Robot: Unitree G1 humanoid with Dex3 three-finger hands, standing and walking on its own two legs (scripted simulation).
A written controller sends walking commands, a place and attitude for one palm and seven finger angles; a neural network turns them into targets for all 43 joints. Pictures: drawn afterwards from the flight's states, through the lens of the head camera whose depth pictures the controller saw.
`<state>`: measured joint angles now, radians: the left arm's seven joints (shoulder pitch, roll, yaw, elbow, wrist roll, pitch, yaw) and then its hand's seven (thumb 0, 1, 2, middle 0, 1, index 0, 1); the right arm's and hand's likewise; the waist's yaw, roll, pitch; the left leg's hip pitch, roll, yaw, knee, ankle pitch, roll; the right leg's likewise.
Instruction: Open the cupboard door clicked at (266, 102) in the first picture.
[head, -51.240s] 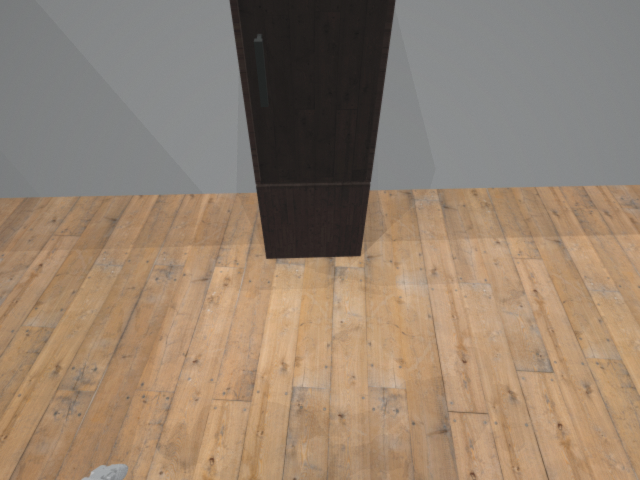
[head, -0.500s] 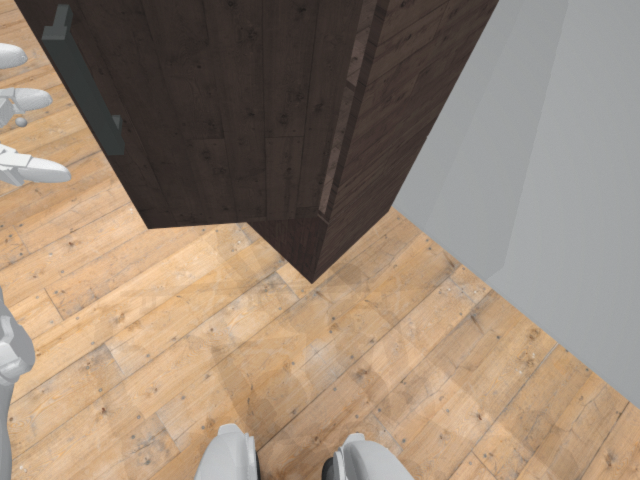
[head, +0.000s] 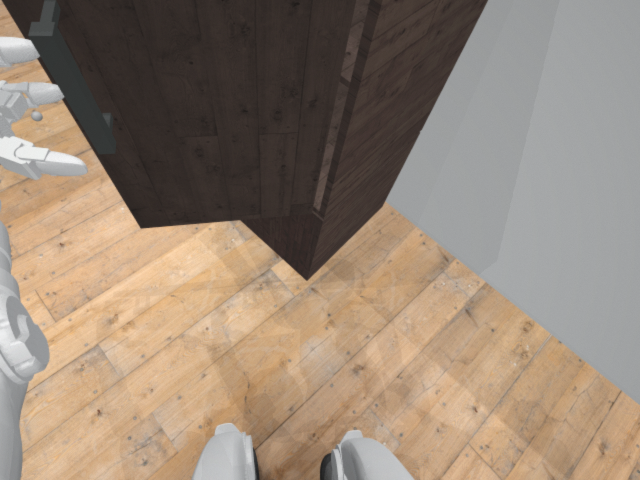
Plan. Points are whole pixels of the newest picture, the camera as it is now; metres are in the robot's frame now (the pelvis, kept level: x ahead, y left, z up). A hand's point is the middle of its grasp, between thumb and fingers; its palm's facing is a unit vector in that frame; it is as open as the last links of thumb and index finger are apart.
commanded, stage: slide the fingers in behind the handle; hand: left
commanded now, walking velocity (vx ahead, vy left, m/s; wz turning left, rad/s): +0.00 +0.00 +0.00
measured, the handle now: (82, 86) +0.56 +0.24 +0.10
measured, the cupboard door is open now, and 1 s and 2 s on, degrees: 52 51 51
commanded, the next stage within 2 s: close the thumb around the handle in 1.22 s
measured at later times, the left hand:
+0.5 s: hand (69, 116) +0.51 +0.24 +0.10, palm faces +0.08 -1.00 +0.00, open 14.0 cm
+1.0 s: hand (93, 113) +0.52 +0.22 +0.10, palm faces +0.11 -0.99 +0.00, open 13.9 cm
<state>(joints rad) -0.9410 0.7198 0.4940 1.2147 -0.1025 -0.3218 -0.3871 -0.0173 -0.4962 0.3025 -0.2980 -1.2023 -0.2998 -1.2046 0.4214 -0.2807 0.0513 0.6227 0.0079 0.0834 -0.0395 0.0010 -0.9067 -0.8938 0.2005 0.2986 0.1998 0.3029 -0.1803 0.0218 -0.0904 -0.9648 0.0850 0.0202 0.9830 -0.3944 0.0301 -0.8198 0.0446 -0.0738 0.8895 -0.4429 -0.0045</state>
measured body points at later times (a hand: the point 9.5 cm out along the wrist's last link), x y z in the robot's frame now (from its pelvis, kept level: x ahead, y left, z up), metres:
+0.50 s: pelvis +0.00 +0.00 +0.00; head +0.13 +0.03 +0.43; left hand +0.50 +0.30 +0.10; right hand +0.01 -0.27 -0.10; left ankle +0.03 +0.10 -0.68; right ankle -0.02 -0.13 -0.68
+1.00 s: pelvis +0.00 -0.01 +0.00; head +0.13 +0.01 +0.43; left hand +0.50 +0.28 +0.10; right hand +0.00 -0.28 -0.11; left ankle +0.03 +0.10 -0.68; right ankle -0.02 -0.13 -0.68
